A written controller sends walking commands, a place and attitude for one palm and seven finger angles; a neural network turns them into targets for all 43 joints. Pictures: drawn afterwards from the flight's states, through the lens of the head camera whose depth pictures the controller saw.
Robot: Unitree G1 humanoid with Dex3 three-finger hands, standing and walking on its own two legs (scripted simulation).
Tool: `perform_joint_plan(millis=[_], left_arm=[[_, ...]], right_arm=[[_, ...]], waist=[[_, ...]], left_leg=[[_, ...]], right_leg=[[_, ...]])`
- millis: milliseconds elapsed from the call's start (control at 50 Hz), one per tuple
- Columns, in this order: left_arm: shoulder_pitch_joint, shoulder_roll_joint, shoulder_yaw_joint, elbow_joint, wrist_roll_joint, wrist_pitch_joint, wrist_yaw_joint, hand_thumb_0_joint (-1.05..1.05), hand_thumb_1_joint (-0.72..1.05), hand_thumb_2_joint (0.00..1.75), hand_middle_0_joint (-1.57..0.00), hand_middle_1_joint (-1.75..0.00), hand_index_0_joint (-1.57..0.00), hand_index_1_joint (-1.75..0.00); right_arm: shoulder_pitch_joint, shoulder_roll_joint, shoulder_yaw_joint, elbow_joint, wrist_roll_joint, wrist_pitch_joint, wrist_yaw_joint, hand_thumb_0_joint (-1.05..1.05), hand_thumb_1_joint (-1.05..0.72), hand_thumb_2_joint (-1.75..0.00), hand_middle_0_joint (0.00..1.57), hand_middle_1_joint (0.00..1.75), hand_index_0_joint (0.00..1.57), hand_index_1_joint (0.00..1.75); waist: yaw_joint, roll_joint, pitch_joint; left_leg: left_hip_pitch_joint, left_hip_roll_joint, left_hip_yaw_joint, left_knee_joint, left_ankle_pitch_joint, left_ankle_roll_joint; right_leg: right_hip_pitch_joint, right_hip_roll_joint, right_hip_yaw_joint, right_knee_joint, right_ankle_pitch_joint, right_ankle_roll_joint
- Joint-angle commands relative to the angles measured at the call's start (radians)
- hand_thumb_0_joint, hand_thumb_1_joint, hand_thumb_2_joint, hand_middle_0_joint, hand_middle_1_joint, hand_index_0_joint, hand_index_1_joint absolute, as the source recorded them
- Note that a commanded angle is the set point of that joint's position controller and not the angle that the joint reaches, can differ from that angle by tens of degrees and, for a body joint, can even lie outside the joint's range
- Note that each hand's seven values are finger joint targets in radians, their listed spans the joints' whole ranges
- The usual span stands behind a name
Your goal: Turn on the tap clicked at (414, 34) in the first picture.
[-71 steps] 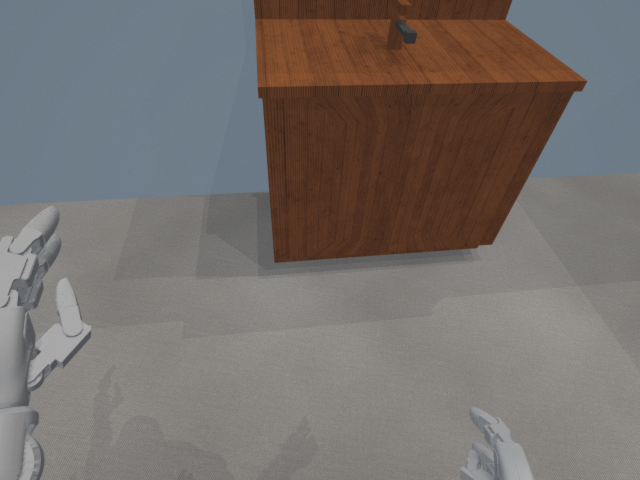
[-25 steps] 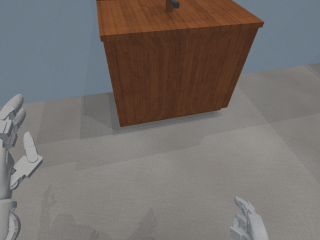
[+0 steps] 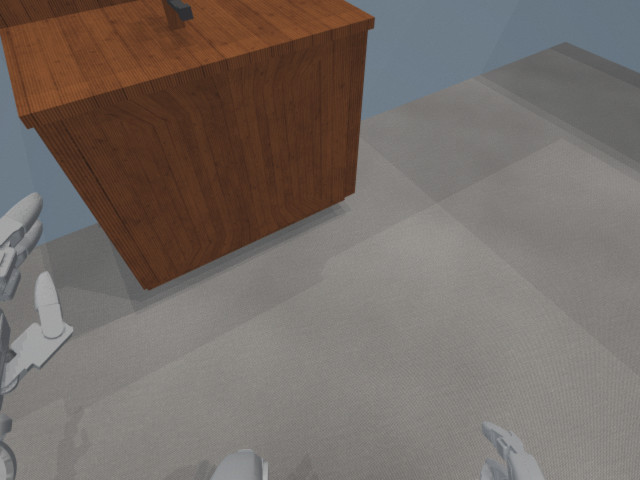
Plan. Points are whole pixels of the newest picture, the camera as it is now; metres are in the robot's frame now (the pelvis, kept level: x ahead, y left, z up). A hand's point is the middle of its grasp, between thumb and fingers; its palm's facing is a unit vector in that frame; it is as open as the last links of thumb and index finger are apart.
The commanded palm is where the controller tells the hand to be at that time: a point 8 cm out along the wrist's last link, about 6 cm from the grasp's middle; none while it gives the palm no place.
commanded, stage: walk to a spot facing it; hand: left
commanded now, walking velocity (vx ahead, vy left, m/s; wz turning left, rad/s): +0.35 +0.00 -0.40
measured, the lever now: (185, 12) +1.09 +0.38 +0.10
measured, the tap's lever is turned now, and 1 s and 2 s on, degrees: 0 0 0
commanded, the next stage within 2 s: turn to face it in 1.12 s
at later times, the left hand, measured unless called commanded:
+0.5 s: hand (209, 175) +0.41 +0.15 +0.17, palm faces +0.18 -0.85 -0.50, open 7.4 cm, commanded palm +0.36 +0.21 +0.18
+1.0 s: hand (266, 101) +0.58 +0.11 +0.17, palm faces +0.23 -0.92 -0.33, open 7.4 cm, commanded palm +0.53 +0.15 +0.18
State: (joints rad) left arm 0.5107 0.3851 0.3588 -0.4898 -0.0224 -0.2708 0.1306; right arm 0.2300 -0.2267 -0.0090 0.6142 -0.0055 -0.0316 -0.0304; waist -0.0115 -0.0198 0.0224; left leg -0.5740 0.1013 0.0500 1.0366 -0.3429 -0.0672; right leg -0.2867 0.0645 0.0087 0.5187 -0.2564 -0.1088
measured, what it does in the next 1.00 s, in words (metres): walks ahead: left foot, then right foot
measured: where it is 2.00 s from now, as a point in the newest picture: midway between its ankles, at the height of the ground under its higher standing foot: (390, 408)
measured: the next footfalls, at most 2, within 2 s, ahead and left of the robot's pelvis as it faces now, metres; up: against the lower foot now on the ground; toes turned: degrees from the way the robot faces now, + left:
left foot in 0.20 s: +0.15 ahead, +0.16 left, +0.00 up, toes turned +3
right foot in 0.52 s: +0.23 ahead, -0.16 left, +0.00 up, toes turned -24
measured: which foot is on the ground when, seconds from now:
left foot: up 0.00-0.18, down 0.20-0.54, up 0.56-0.92, down 0.94-1.00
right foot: down 0.00-0.22, up 0.24-0.50, down 0.52-0.96, up 0.98-1.00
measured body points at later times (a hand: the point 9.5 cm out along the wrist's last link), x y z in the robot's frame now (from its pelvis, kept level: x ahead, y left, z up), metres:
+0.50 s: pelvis +0.14 -0.03 -0.01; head +0.16 -0.05 +0.44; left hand +0.40 +0.19 +0.20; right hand +0.24 -0.24 -0.12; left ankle +0.11 +0.16 -0.74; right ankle +0.18 -0.14 -0.72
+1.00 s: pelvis +0.31 -0.08 -0.02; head +0.32 -0.06 +0.43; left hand +0.56 +0.15 +0.19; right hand +0.40 -0.37 -0.09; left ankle +0.41 +0.01 -0.74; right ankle +0.20 -0.15 -0.71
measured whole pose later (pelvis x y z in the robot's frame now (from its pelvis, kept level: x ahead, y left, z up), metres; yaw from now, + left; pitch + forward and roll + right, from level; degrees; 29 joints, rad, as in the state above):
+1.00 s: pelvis +0.31 -0.08 -0.02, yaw -14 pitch -2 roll +1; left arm 0.40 0.37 0.38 -0.51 -0.03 -0.22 0.18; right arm 0.21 -0.22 -0.04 0.58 0.00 -0.05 -0.07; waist 0.00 -0.07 0.05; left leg -0.38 0.06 0.20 0.64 -0.20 0.05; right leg -0.23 -0.06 -0.10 0.92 -0.53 -0.01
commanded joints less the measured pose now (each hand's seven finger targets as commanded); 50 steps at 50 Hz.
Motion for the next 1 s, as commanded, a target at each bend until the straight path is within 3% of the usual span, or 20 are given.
perform_joint_plan(millis=[0, 140, 180, 200, 220, 280, 320, 380, 460, 480, 500, 520, 560, 660, 800, 880, 900, 920, 940, 980], left_arm=[[-0.053, 0.159, 0.139, -0.132, -0.011, -0.044, 0.036, 0.00, 0.90, 0.90, -0.20, -0.30, -0.20, -0.30], [-0.153, 0.135, 0.081, -0.164, -0.002, -0.021, 0.039, 0.00, 0.90, 0.90, -0.20, -0.30, -0.20, -0.30], [-0.184, 0.137, 0.084, -0.212, -0.004, -0.029, 0.031, 0.00, 0.90, 0.90, -0.20, -0.30, -0.20, -0.30], [-0.218, 0.136, 0.081, -0.237, -0.003, -0.044, 0.030, 0.00, 0.90, 0.90, -0.20, -0.30, -0.20, -0.30], [-0.195, 0.192, 0.116, -0.194, 0.006, -0.044, 0.026, 0.00, 0.90, 0.90, -0.20, -0.30, -0.20, -0.30], [-0.222, 0.151, 0.070, -0.254, 0.018, -0.033, 0.016, 0.00, 0.90, 0.90, -0.20, -0.30, -0.20, -0.30], [-0.162, 0.128, 0.076, -0.249, 0.021, -0.022, 0.023, 0.00, 0.90, 0.90, -0.20, -0.30, -0.20, -0.30], [-0.138, 0.140, 0.107, -0.221, 0.022, -0.012, 0.025, 0.00, 0.90, 0.90, -0.20, -0.30, -0.20, -0.30], [-0.121, 0.144, 0.123, -0.148, 0.011, 0.005, 0.023, 0.00, 0.90, 0.90, -0.20, -0.30, -0.20, -0.30], [-0.124, 0.167, 0.133, -0.163, 0.013, 0.011, 0.025, 0.00, 0.90, 0.90, -0.20, -0.30, -0.20, -0.30], [-0.137, 0.205, 0.158, -0.179, 0.022, 0.014, 0.030, 0.00, 0.90, 0.90, -0.20, -0.30, -0.20, -0.30], [-0.119, 0.264, 0.232, -0.199, 0.005, 0.006, 0.041, 0.00, 0.90, 0.90, -0.20, -0.30, -0.20, -0.30], [-0.091, 0.258, 0.238, -0.273, -0.011, -0.002, 0.029, 0.00, 0.90, 0.90, -0.20, -0.30, -0.20, -0.30], [-0.002, 0.204, 0.219, -0.320, -0.003, -0.027, 0.042, 0.00, 0.90, 0.90, -0.20, -0.30, -0.20, -0.30], [-0.023, 0.159, 0.168, -0.202, -0.010, -0.004, 0.062, 0.00, 0.90, 0.90, -0.20, -0.30, -0.20, -0.30], [-0.162, 0.144, 0.095, -0.250, 0.002, -0.005, 0.060, 0.00, 0.90, 0.90, -0.20, -0.30, -0.20, -0.30], [-0.182, 0.155, 0.098, -0.263, 0.004, -0.015, 0.061, 0.00, 0.90, 0.90, -0.20, -0.30, -0.20, -0.30], [-0.190, 0.156, 0.110, -0.276, 0.002, -0.020, 0.063, 0.00, 0.90, 0.90, -0.20, -0.30, -0.20, -0.30], [-0.226, 0.149, 0.101, -0.290, -0.007, -0.033, 0.060, 0.00, 0.90, 0.90, -0.20, -0.30, -0.20, -0.30], [-0.231, 0.208, 0.127, -0.301, 0.000, -0.033, 0.038, 0.00, 0.90, 0.90, -0.20, -0.30, -0.20, -0.30]], right_arm=[[-0.104, -0.068, -0.022, -0.170, 0.006, -0.058, -0.012, 0.00, -0.90, -0.90, 0.20, 0.30, 0.20, 0.30], [-0.071, -0.096, -0.032, -0.191, 0.013, -0.066, -0.033, 0.00, -0.90, -0.90, 0.20, 0.30, 0.20, 0.30], [-0.062, -0.133, -0.047, -0.199, 0.012, -0.066, -0.044, 0.00, -0.90, -0.90, 0.20, 0.30, 0.20, 0.30], [-0.074, -0.115, -0.041, -0.200, 0.012, -0.069, -0.041, 0.00, -0.90, -0.90, 0.20, 0.30, 0.20, 0.30], [-0.083, -0.093, -0.027, -0.177, -0.007, -0.078, -0.044, 0.00, -0.90, -0.90, 0.20, 0.30, 0.20, 0.30], [-0.095, -0.083, -0.025, -0.159, -0.004, -0.090, -0.031, 0.00, -0.90, -0.90, 0.20, 0.30, 0.20, 0.30], [-0.084, -0.090, -0.030, -0.157, -0.002, -0.092, -0.031, 0.00, -0.90, -0.90, 0.20, 0.30, 0.20, 0.30], [-0.075, -0.086, -0.027, -0.165, -0.007, -0.100, -0.032, 0.00, -0.90, -0.90, 0.20, 0.30, 0.20, 0.30], [-0.078, -0.077, -0.030, -0.171, 0.005, -0.093, -0.035, 0.00, -0.90, -0.90, 0.20, 0.30, 0.20, 0.30], [-0.078, -0.069, -0.032, -0.169, 0.012, -0.091, -0.032, 0.00, -0.90, -0.90, 0.20, 0.30, 0.20, 0.30], [-0.078, -0.044, -0.032, -0.174, 0.019, -0.084, -0.027, 0.00, -0.90, -0.90, 0.20, 0.30, 0.20, 0.30], [-0.133, -0.046, -0.021, -0.197, 0.014, -0.086, -0.023, 0.00, -0.90, -0.90, 0.20, 0.30, 0.20, 0.30], [-0.129, -0.066, -0.029, -0.161, 0.015, -0.072, -0.001, 0.00, -0.90, -0.90, 0.20, 0.30, 0.20, 0.30], [-0.137, -0.071, -0.036, -0.133, 0.012, -0.031, -0.012, 0.00, -0.90, -0.90, 0.20, 0.30, 0.20, 0.30], [-0.103, -0.063, -0.040, -0.175, 0.007, -0.046, -0.035, 0.00, -0.90, -0.90, 0.20, 0.30, 0.20, 0.30], [-0.067, -0.079, -0.051, -0.178, 0.007, -0.058, -0.049, 0.00, -0.90, -0.90, 0.20, 0.30, 0.20, 0.30], [-0.046, -0.091, -0.058, -0.177, 0.007, -0.064, -0.056, 0.00, -0.90, -0.90, 0.20, 0.30, 0.20, 0.30], [-0.050, -0.112, -0.062, -0.181, 0.006, -0.065, -0.054, 0.00, -0.90, -0.90, 0.20, 0.30, 0.20, 0.30], [-0.066, -0.101, -0.054, -0.191, 0.010, -0.070, -0.042, 0.00, -0.90, -0.90, 0.20, 0.30, 0.20, 0.30], [-0.109, -0.081, -0.040, -0.169, -0.001, -0.078, -0.030, 0.00, -0.90, -0.90, 0.20, 0.30, 0.20, 0.30]], waist=[[0.034, -0.079, -0.157], [0.018, -0.044, -0.131], [-0.006, 0.201, -0.173], [0.007, 0.313, -0.158], [0.010, 0.340, -0.132], [0.008, 0.203, -0.009], [0.020, 0.223, -0.028], [0.007, 0.287, -0.038], [0.024, 0.194, -0.118], [0.039, 0.082, -0.162], [0.033, -0.180, -0.210], [0.051, -0.287, -0.215], [0.034, -0.144, -0.235], [-0.007, -0.065, -0.168], [0.032, -0.113, -0.092], [0.002, -0.020, -0.086], [-0.018, 0.059, -0.126], [-0.018, 0.250, -0.183], [-0.001, 0.365, -0.178], [-0.001, 0.281, -0.122]], left_leg=[[0.013, -0.015, 0.045, -0.234, 0.021, 0.020], [0.391, -0.002, 0.079, -0.580, 0.104, 0.074], [0.718, 0.207, -0.208, -0.686, 0.144, 0.188], [0.771, 0.359, -0.380, -0.732, 0.283, 0.262], [0.667, 0.414, -0.434, -0.777, 0.134, 0.297], [0.488, 0.378, -0.248, -0.792, 0.057, 0.277], [0.431, 0.315, -0.053, -0.770, 0.119, 0.225], [0.377, 0.271, 0.092, -0.757, 0.192, 0.177], [0.344, 0.198, 0.212, -0.442, 0.318, 0.134], [0.261, 0.155, 0.214, -0.218, 0.312, 0.118], [0.045, 0.054, 0.222, 0.091, 0.103, 0.086], [-0.175, -0.018, 0.096, 0.294, -0.250, 0.064], [-0.207, 0.046, -0.069, 0.371, -0.174, 0.053], [-0.140, 0.097, -0.064, 0.163, -0.028, 0.028], [0.082, 0.002, 0.137, -0.319, 0.093, 0.064], [0.330, -0.044, 0.176, -0.512, 0.165, 0.082], [0.474, -0.029, 0.120, -0.555, 0.177, 0.112], [0.608, 0.133, -0.162, -0.628, 0.245, 0.198], [0.677, 0.313, -0.472, -0.679, 0.425, 0.304], [0.519, 0.359, -0.552, -0.746, 0.147, 0.340]], right_leg=[[0.146, -0.257, 0.323, -0.207, 0.090, -0.108], [0.016, -0.176, 0.284, -0.054, 0.064, -0.029], [-0.270, -0.047, 0.127, 0.288, -0.021, 0.070], [-0.413, -0.022, 0.014, 0.514, -0.300, 0.110], [-0.448, -0.070, 0.018, 0.685, -0.302, 0.110], [-0.488, -0.167, 0.011, 0.735, -0.197, 0.122], [-0.386, -0.175, -0.062, 0.583, -0.144, 0.123], [-0.201, -0.145, -0.169, 0.322, -0.092, 0.128], [0.101, -0.036, -0.289, 0.055, 0.011, 0.111], [0.236, -0.066, -0.201, 0.000, 0.016, 0.080], [0.377, -0.266, 0.172, -0.064, 0.090, -0.026], [0.431, -0.442, 0.534, -0.143, 0.277, -0.137], [0.407, -0.476, 0.520, -0.156, 0.053, -0.138], [0.218, -0.411, 0.122, -0.165, 0.261, -0.086], [0.165, -0.354, 0.012, -0.184, 0.188, -0.048], [0.115, -0.314, -0.059, 0.005, 0.243, 0.000], [0.045, -0.277, -0.092, 0.184, 0.300, 0.036], [-0.091, -0.174, -0.149, 0.416, 0.128, 0.097], [-0.266, -0.082, -0.105, 0.628, -0.320, 0.118], [-0.343, -0.142, 0.018, 0.787, -0.322, 0.117]])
